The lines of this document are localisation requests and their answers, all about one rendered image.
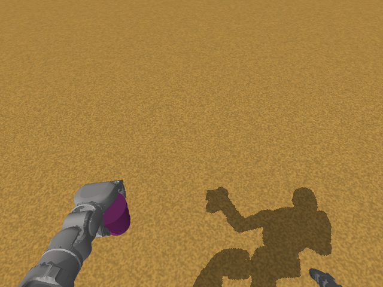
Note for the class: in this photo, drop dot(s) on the right robot hand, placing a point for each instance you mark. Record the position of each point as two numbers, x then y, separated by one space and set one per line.
324 280

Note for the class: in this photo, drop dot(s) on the left robot hand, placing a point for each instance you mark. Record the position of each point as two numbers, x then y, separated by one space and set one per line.
102 194

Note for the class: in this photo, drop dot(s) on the left robot arm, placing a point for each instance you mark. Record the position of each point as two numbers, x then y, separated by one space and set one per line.
63 259

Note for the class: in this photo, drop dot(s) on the cup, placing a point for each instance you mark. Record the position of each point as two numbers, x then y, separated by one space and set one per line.
116 217

